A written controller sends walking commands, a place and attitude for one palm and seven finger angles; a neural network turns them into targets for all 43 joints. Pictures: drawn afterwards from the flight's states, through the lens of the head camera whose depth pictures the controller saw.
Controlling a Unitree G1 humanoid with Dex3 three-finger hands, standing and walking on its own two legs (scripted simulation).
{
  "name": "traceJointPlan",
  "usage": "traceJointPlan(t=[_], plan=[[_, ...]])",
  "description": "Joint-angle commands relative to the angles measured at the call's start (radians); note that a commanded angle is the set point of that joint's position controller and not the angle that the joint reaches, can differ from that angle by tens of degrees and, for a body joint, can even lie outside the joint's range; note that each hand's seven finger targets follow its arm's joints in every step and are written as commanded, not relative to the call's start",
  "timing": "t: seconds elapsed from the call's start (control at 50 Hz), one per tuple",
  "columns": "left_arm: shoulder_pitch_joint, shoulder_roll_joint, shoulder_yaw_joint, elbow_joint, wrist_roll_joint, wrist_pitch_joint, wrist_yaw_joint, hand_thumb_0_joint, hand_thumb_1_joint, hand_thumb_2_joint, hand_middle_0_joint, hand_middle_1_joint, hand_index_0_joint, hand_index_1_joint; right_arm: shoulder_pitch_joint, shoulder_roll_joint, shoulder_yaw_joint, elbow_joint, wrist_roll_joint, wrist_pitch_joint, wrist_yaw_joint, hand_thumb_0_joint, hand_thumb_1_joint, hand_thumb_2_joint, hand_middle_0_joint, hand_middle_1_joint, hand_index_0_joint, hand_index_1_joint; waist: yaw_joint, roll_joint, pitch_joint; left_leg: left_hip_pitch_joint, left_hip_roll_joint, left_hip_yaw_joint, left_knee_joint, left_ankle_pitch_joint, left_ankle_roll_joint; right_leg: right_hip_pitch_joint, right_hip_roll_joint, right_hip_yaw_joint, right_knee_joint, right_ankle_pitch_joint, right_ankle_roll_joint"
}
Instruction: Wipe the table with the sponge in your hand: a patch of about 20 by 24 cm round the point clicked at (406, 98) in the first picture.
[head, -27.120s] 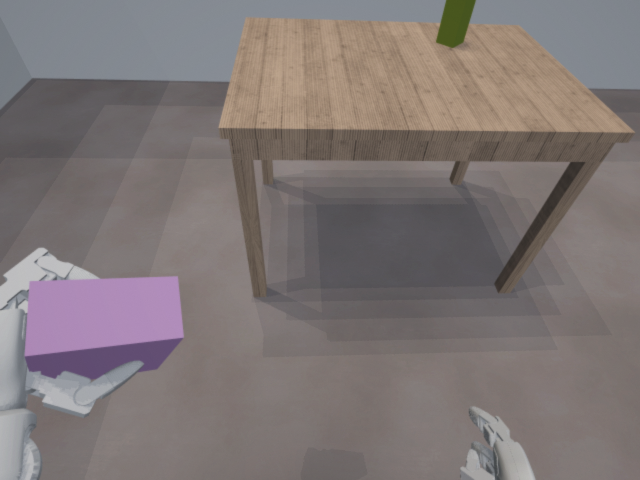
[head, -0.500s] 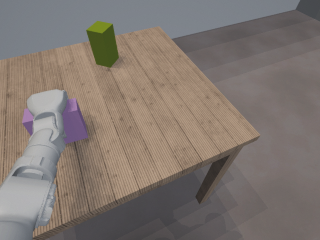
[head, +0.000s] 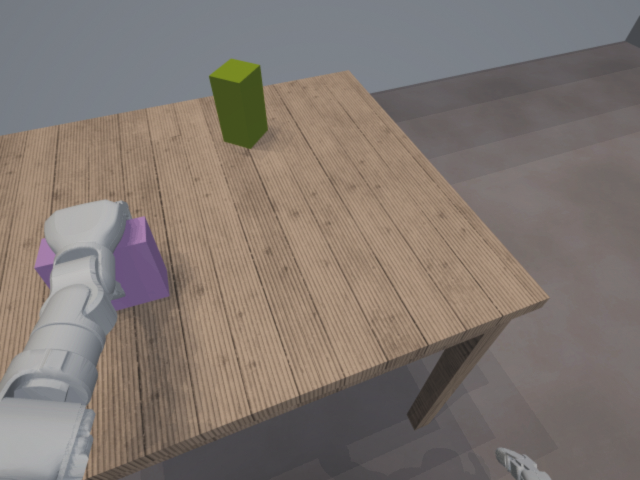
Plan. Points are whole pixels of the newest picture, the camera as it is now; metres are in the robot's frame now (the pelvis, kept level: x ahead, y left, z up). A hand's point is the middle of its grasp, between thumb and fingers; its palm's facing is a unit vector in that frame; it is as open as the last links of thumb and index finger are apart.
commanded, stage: slide back across to the first lane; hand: left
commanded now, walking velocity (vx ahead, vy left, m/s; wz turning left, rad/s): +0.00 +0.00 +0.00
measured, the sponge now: (114, 277) +0.37 +0.32 +0.01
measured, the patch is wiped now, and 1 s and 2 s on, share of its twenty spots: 1.00 1.00 1.00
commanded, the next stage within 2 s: wipe back along the first lane in 0.04 s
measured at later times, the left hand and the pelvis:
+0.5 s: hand (87, 284) +0.34 +0.33 +0.05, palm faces -0.08 -0.02 -1.00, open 10.1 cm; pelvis +0.00 +0.00 +0.00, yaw +1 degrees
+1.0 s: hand (87, 311) +0.30 +0.31 +0.05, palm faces -0.04 -0.03 -1.00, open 10.1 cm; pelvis +0.00 +0.00 +0.00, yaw +1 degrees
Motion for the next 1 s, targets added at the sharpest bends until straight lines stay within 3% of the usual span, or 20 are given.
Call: traceJointPlan(t=[0.0, 0.06, 0.1, 0.16, 0.2, 0.26, 0.28, 0.36, 0.4, 0.46, 0.52, 0.58, 0.64, 0.66, 0.74, 0.8, 0.82, 0.92, 0.96, 0.98], plan=[[-0.233, 0.283, 0.065, -0.178, 0.031, -0.013, 0.013, 0.000, 0.100, 1.300, -1.200, -1.600, -1.200, -1.600, -0.015, -0.155, -0.061, -0.113, -0.004, -0.027, -0.012, 0.000, -0.900, -0.900, 0.200, 0.300, 0.200, 0.300, 0.015, 0.027, -0.282, 0.244, 0.002, -0.035, -0.020, 0.436, 0.012, 0.055, 0.031, -0.013, -0.016, 0.361, -0.073], [-0.232, 0.296, 0.084, -0.216, 0.019, -0.021, 0.009, 0.000, 0.100, 1.300, -1.200, -1.600, -1.200, -1.600, -0.027, -0.155, -0.060, -0.119, -0.003, -0.026, -0.013, 0.000, -0.900, -0.900, 0.200, 0.300, 0.200, 0.300, 0.016, 0.025, -0.272, 0.239, 0.001, -0.034, -0.026, 0.439, 0.013, 0.069, 0.028, -0.012, -0.023, 0.376, -0.075], [-0.211, 0.346, 0.119, -0.207, 0.021, -0.022, 0.012, 0.000, 0.100, 1.300, -1.200, -1.600, -1.200, -1.600, -0.022, -0.162, -0.060, -0.109, -0.006, -0.023, -0.016, 0.000, -0.900, -0.900, 0.200, 0.300, 0.200, 0.300, 0.017, 0.014, -0.264, 0.226, -0.004, -0.028, -0.022, 0.420, 0.015, 0.078, 0.027, -0.009, -0.022, 0.382, -0.072], [-0.163, 0.314, 0.110, -0.258, 0.013, -0.035, 0.005, 0.000, 0.100, 1.300, -1.200, -1.600, -1.200, -1.600, -0.039, -0.156, -0.060, -0.123, -0.005, -0.027, -0.013, 0.000, -0.900, -0.900, 0.200, 0.300, 0.200, 0.300, 0.027, 0.024, -0.282, 0.231, -0.004, -0.028, -0.024, 0.456, 0.015, 0.102, 0.025, -0.006, -0.022, 0.419, -0.074], [-0.114, 0.250, 0.057, -0.241, 0.010, -0.025, 0.000, 0.000, 0.100, 1.300, -1.200, -1.600, -1.200, -1.600, -0.037, -0.156, -0.061, -0.120, -0.003, -0.026, -0.011, 0.000, -0.900, -0.900, 0.200, 0.300, 0.200, 0.300, 0.013, 0.006, -0.242, 0.227, -0.004, -0.027, -0.021, 0.424, 0.016, 0.068, 0.028, -0.012, -0.027, 0.382, -0.069], [-0.101, 0.247, 0.065, -0.293, -0.001, -0.026, -0.004, 0.000, 0.100, 1.300, -1.200, -1.600, -1.200, -1.600, -0.054, -0.155, -0.061, -0.129, -0.003, -0.027, -0.010, 0.000, -0.900, -0.900, 0.200, 0.300, 0.200, 0.300, 0.022, 0.011, -0.247, 0.232, -0.002, -0.038, -0.029, 0.418, 0.015, 0.073, 0.030, -0.012, -0.029, 0.362, -0.076], [-0.068, 0.216, 0.041, -0.302, -0.006, -0.024, -0.005, 0.000, 0.100, 1.300, -1.200, -1.600, -1.200, -1.600, -0.049, -0.154, -0.065, -0.130, -0.004, -0.028, -0.009, 0.000, -0.900, -0.900, 0.200, 0.300, 0.200, 0.300, 0.022, 0.015, -0.257, 0.246, -0.004, -0.035, -0.020, 0.418, 0.017, 0.072, 0.030, -0.013, -0.027, 0.361, -0.072], [-0.033, 0.221, 0.059, -0.306, -0.020, -0.010, -0.005, 0.000, 0.100, 1.300, -1.200, -1.600, -1.200, -1.600, -0.067, -0.156, -0.057, -0.130, -0.001, -0.028, -0.013, 0.000, -0.900, -0.900, 0.200, 0.300, 0.200, 0.300, 0.025, -0.023, -0.219, 0.205, -0.006, -0.036, -0.038, 0.357, 0.016, 0.077, 0.030, -0.010, -0.034, 0.334, -0.073], [-0.031, 0.173, 0.009, -0.307, -0.018, 0.000, -0.004, 0.000, 0.100, 1.300, -1.200, -1.600, -1.200, -1.600, -0.069, -0.151, -0.056, -0.131, 0.001, -0.029, -0.012, 0.000, -0.900, -0.900, 0.200, 0.300, 0.200, 0.300, 0.017, -0.007, -0.193, 0.207, -0.007, -0.037, -0.040, 0.322, 0.016, 0.047, 0.031, -0.018, -0.035, 0.283, -0.070], [0.035, 0.190, 0.049, -0.317, -0.033, 0.005, -0.001, 0.000, 0.100, 1.300, -1.200, -1.600, -1.200, -1.600, -0.084, -0.152, -0.056, -0.140, 0.001, -0.031, -0.012, 0.000, -0.900, -0.900, 0.200, 0.300, 0.200, 0.300, 0.036, -0.028, -0.212, 0.200, -0.007, -0.038, -0.045, 0.320, 0.016, 0.082, 0.031, -0.013, -0.038, 0.292, -0.073], [0.066, 0.172, 0.031, -0.302, -0.037, 0.017, -0.001, 0.000, 0.100, 1.300, -1.200, -1.600, -1.200, -1.600, -0.085, -0.152, -0.051, -0.141, 0.003, -0.030, -0.013, 0.000, -0.900, -0.900, 0.200, 0.300, 0.200, 0.300, 0.034, -0.049, -0.175, 0.178, -0.009, -0.038, -0.050, 0.275, 0.015, 0.067, 0.032, -0.017, -0.041, 0.259, -0.070], [0.134, 0.175, 0.046, -0.327, -0.047, 0.023, -0.001, 0.000, 0.100, 1.300, -1.200, -1.600, -1.200, -1.600, -0.101, -0.151, -0.049, -0.153, 0.004, -0.032, -0.013, 0.000, -0.900, -0.900, 0.200, 0.300, 0.200, 0.300, 0.049, -0.042, -0.175, 0.175, -0.012, -0.035, -0.053, 0.280, 0.015, 0.093, 0.031, -0.016, -0.039, 0.269, -0.070], [0.119, 0.165, 0.032, -0.353, -0.048, 0.037, -0.003, 0.000, 0.100, 1.300, -1.200, -1.600, -1.200, -1.600, -0.112, -0.149, -0.046, -0.154, 0.004, -0.033, -0.013, 0.000, -0.900, -0.900, 0.200, 0.300, 0.200, 0.300, 0.040, -0.041, -0.151, 0.177, -0.010, -0.034, -0.059, 0.251, 0.015, 0.073, 0.030, -0.013, -0.049, 0.239, -0.068], [0.129, 0.173, 0.048, -0.378, -0.051, 0.036, -0.004, 0.000, 0.100, 1.300, -1.200, -1.600, -1.200, -1.600, -0.123, -0.148, -0.045, -0.162, 0.005, -0.034, -0.013, 0.000, -0.900, -0.900, 0.200, 0.300, 0.200, 0.300, 0.048, -0.024, -0.161, 0.179, -0.008, -0.041, -0.066, 0.265, 0.011, 0.085, 0.031, -0.014, -0.044, 0.237, -0.072], [0.194, 0.111, 0.001, -0.422, -0.055, 0.051, -0.005, 0.000, 0.100, 1.300, -1.200, -1.600, -1.200, -1.600, -0.134, -0.140, -0.044, -0.171, 0.003, -0.040, -0.009, 0.000, -0.900, -0.900, 0.200, 0.300, 0.200, 0.300, 0.050, -0.032, -0.159, 0.193, -0.007, -0.040, -0.062, 0.268, 0.011, 0.081, 0.033, -0.018, -0.042, 0.241, -0.069], [0.219, 0.096, -0.005, -0.456, -0.064, 0.063, -0.006, 0.000, 0.100, 1.300, -1.200, -1.600, -1.200, -1.600, -0.147, -0.137, -0.041, -0.176, 0.004, -0.045, -0.009, 0.000, -0.900, -0.900, 0.200, 0.300, 0.200, 0.300, 0.050, -0.037, -0.134, 0.195, -0.006, -0.044, -0.067, 0.264, 0.012, 0.082, 0.034, -0.022, -0.045, 0.233, -0.069], [0.231, 0.116, 0.015, -0.455, -0.064, 0.069, -0.004, 0.000, 0.100, 1.300, -1.200, -1.600, -1.200, -1.600, -0.150, -0.140, -0.042, -0.173, 0.003, -0.045, -0.010, 0.000, -0.900, -0.900, 0.200, 0.300, 0.200, 0.300, 0.054, -0.054, -0.138, 0.194, -0.007, -0.044, -0.067, 0.255, 0.012, 0.085, 0.034, -0.018, -0.048, 0.231, -0.068], [0.235, 0.045, -0.049, -0.506, -0.061, 0.094, -0.006, 0.000, 0.100, 1.300, -1.200, -1.600, -1.200, -1.600, -0.172, -0.130, -0.036, -0.178, 0.004, -0.051, -0.010, 0.000, -0.900, -0.900, 0.200, 0.300, 0.200, 0.300, 0.049, -0.045, -0.122, 0.212, -0.005, -0.051, -0.074, 0.239, 0.011, 0.067, 0.037, -0.022, -0.047, 0.197, -0.070], [0.272, 0.065, -0.023, -0.532, -0.064, 0.097, -0.007, 0.000, 0.100, 1.300, -1.200, -1.600, -1.200, -1.600, -0.187, -0.131, -0.034, -0.184, 0.001, -0.053, -0.008, 0.000, -0.900, -0.900, 0.200, 0.300, 0.200, 0.300, 0.061, -0.028, -0.127, 0.214, -0.002, -0.055, -0.077, 0.263, 0.009, 0.085, 0.037, -0.017, -0.043, 0.218, -0.075], [0.303, 0.040, -0.044, -0.542, -0.066, 0.100, -0.008, 0.000, 0.100, 1.300, -1.200, -1.600, -1.200, -1.600, -0.184, -0.126, -0.033, -0.187, 0.002, -0.054, -0.006, 0.000, -0.900, -0.900, 0.200, 0.300, 0.200, 0.300, 0.062, -0.036, -0.132, 0.216, -0.006, -0.053, -0.071, 0.271, 0.010, 0.096, 0.036, -0.023, -0.037, 0.229, -0.072]])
